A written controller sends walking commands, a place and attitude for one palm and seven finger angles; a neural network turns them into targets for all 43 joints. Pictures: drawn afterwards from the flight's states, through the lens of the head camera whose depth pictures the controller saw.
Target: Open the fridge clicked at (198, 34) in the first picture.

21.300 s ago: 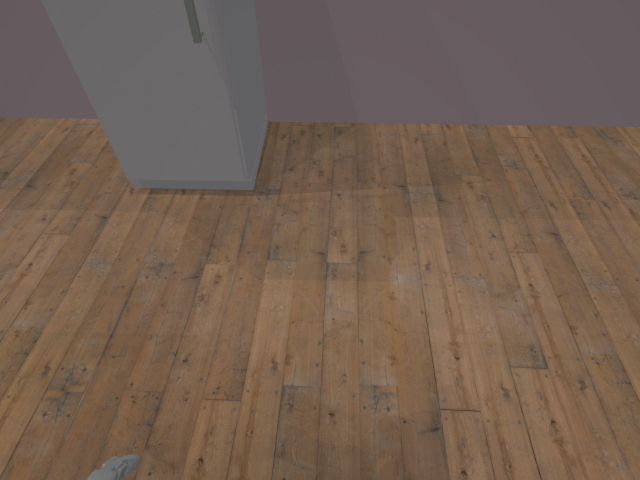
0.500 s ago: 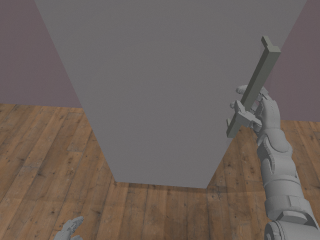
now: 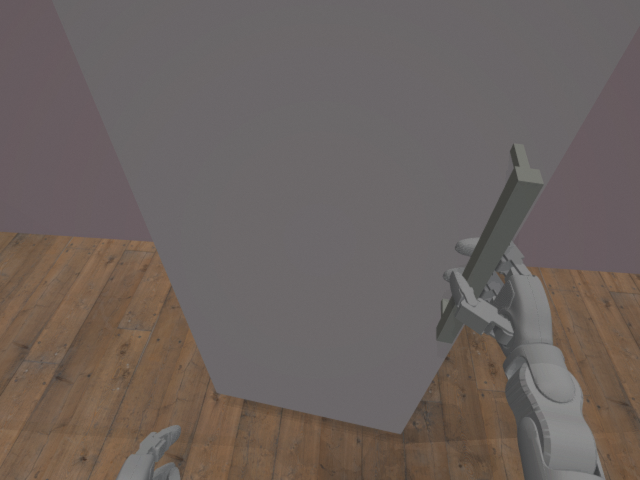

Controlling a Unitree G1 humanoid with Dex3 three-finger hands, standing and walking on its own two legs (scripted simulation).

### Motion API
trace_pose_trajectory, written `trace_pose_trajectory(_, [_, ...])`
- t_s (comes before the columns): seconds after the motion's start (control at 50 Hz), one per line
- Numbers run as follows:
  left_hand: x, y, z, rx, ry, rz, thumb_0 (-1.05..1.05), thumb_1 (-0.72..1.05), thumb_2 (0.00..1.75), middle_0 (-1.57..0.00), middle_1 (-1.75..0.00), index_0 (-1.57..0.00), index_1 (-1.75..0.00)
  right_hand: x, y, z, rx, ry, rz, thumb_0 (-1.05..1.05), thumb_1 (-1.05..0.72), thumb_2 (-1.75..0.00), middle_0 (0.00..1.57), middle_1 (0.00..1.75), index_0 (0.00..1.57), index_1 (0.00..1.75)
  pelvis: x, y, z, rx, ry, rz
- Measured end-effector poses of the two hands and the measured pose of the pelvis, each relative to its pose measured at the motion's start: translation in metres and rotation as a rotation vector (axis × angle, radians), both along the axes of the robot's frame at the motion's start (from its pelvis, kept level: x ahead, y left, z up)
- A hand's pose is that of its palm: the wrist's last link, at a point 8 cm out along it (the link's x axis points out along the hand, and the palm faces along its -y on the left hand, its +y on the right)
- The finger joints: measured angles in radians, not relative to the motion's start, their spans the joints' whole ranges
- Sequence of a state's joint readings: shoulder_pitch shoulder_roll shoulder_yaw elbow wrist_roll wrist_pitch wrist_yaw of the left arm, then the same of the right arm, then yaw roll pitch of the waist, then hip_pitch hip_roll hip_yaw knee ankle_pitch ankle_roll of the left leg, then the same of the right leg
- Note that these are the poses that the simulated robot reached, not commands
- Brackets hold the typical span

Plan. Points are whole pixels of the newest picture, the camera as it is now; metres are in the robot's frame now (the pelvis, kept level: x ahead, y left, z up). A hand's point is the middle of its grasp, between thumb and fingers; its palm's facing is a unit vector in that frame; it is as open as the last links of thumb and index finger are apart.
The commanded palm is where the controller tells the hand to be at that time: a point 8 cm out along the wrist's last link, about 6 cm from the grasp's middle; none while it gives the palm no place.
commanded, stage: walk backward, drawing the door open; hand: right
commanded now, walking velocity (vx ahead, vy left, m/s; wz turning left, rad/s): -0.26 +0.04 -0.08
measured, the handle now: (475, 259) +0.38 -0.16 +0.11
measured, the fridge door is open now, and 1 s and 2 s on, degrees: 8 45 83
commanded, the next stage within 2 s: stop walking and hold the door back in 1.76 s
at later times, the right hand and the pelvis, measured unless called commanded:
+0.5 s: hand (434, 394) +0.20 -0.09 +0.10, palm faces +0.13 +0.98 -0.15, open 6.3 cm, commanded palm +0.17 -0.13 +0.11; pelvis -0.06 +0.04 +0.00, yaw -7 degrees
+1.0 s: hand out of the picture +0.06 +0.04 +0.10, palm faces +0.24 +0.96 -0.15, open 6.5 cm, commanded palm +0.02 +0.00 +0.11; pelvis -0.15 +0.18 +0.00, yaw -27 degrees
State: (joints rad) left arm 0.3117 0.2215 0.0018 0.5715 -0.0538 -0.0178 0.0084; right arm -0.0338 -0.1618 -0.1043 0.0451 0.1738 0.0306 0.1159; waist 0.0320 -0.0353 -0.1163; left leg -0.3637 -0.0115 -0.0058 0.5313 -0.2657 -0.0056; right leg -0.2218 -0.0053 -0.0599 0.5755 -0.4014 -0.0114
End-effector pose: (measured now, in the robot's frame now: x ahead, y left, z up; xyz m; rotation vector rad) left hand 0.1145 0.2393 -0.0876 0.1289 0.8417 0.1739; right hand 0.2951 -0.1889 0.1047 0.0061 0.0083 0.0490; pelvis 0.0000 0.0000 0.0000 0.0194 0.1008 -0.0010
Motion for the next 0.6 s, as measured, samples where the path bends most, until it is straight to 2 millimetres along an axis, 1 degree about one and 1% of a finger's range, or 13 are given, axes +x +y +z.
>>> trace_pose_trajectory(0.06, [0.020,-0.003,0.004,0.049,-0.029,-0.046,0.01,0.91,0.89,-0.20,-0.30,-0.20,-0.30,-0.015,0.004,0.005,-0.110,-0.036,0.007,0.01,-0.66,-0.74,0.29,1.34,0.29,1.34,-0.002,-0.001,-0.001,0.005,-0.025,-0.041])
trace_pose_trajectory(0.16, [0.049,-0.013,0.010,0.089,-0.062,-0.109,0.01,0.91,0.89,-0.20,-0.30,-0.20,-0.30,-0.038,0.012,0.005,-0.134,-0.054,-0.035,0.01,-0.63,-0.76,0.37,1.37,0.34,1.37,-0.013,-0.005,-0.003,0.000,-0.044,-0.075])
trace_pose_trajectory(0.22, [0.059,-0.024,0.014,0.070,-0.094,-0.129,0.01,0.91,0.89,-0.20,-0.30,-0.20,-0.30,-0.051,0.017,0.005,-0.135,-0.048,-0.058,0.01,-0.63,-0.76,0.39,1.37,0.35,1.38,-0.020,-0.006,-0.003,-0.006,-0.061,-0.073])
trace_pose_trajectory(0.28, [0.062,-0.035,0.017,0.029,-0.121,-0.152,0.01,0.91,0.89,-0.20,-0.30,-0.20,-0.30,-0.063,0.022,0.006,-0.140,-0.039,-0.078,0.01,-0.63,-0.75,0.39,1.36,0.35,1.39,-0.027,-0.003,-0.002,-0.016,-0.077,-0.068])
trace_pose_trajectory(0.36, [0.055,-0.044,0.015,-0.026,-0.131,-0.189,0.01,0.91,0.89,-0.20,-0.30,-0.21,-0.30,-0.080,0.031,0.006,-0.151,-0.034,-0.111,0.01,-0.64,-0.73,0.38,1.35,0.34,1.39,-0.037,0.009,-0.003,-0.026,-0.085,-0.074])
trace_pose_trajectory(0.42, [0.042,-0.042,0.011,-0.056,-0.116,-0.209,0.01,0.91,0.89,-0.20,-0.30,-0.21,-0.30,-0.095,0.039,0.007,-0.157,-0.026,-0.142,0.00,-0.65,-0.73,0.38,1.34,0.33,1.40,-0.046,0.021,-0.001,-0.027,-0.088,-0.088])
trace_pose_trajectory(0.48, [0.026,-0.030,0.005,-0.064,-0.095,-0.217,0.01,0.91,0.89,-0.21,-0.30,-0.21,-0.30,-0.112,0.049,0.007,-0.159,-0.022,-0.168,0.00,-0.65,-0.72,0.37,1.34,0.32,1.40,-0.057,0.034,-0.001,-0.028,-0.086,-0.110])
trace_pose_trajectory(0.6, [-0.010,0.007,-0.009,0.010,-0.057,-0.226,0.01,0.91,0.89,-0.21,-0.30,-0.21,-0.30,-0.152,0.071,0.005,-0.144,-0.054,-0.165,0.00,-0.65,-0.70,0.37,1.35,0.30,1.38,-0.090,0.054,-0.008,-0.025,-0.090,-0.193])
